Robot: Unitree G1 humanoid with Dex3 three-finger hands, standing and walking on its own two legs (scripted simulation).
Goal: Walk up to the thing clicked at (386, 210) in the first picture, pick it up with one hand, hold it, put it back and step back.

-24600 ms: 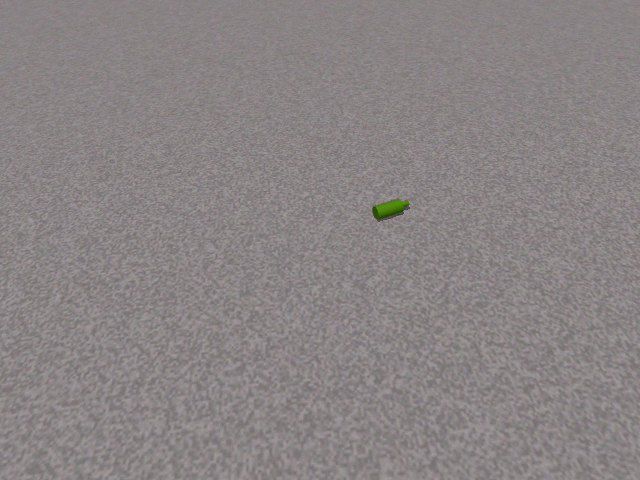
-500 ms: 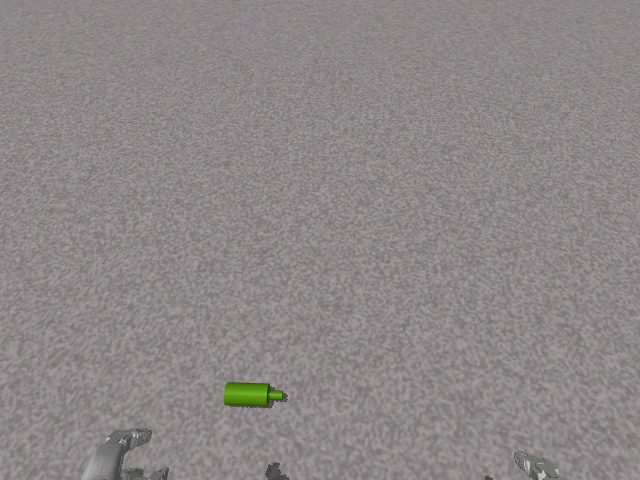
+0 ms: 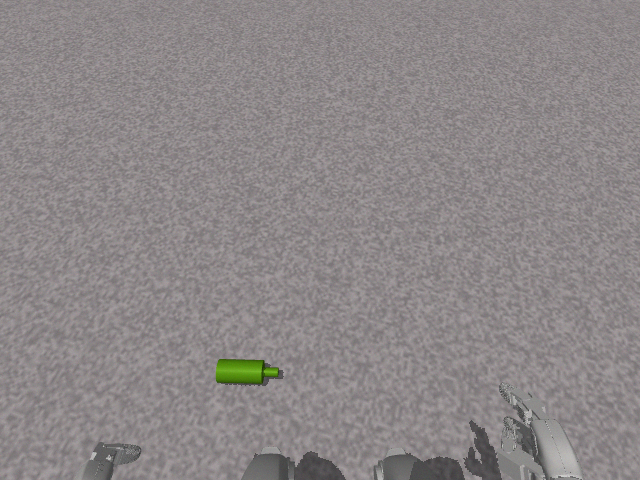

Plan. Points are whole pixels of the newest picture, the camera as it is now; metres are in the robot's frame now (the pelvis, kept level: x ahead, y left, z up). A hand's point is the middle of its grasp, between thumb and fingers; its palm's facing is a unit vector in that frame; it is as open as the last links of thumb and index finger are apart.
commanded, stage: rise first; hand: left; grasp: from above
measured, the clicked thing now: (248, 371) +0.44 +0.21 -0.66
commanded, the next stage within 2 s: none
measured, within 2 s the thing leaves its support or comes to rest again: neither
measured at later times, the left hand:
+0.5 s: hand out of the picture +0.16 +0.28 -0.24, palm faces -0.35 -0.72 -0.59, open 14.2 cm
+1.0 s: hand (182, 414) +0.29 +0.30 -0.41, palm faces -0.49 -0.26 -0.83, open 13.6 cm
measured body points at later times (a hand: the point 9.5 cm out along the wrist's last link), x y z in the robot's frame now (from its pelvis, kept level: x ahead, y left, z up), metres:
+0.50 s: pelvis -0.03 +0.00 -0.10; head +0.11 +0.02 +0.33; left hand +0.17 +0.31 -0.20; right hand +0.17 -0.26 -0.18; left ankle +0.01 +0.12 -0.66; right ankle +0.00 -0.14 -0.66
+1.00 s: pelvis -0.09 -0.01 -0.28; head +0.12 +0.01 +0.12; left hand +0.31 +0.31 -0.37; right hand +0.01 -0.29 -0.41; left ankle +0.01 +0.12 -0.66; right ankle -0.01 -0.14 -0.66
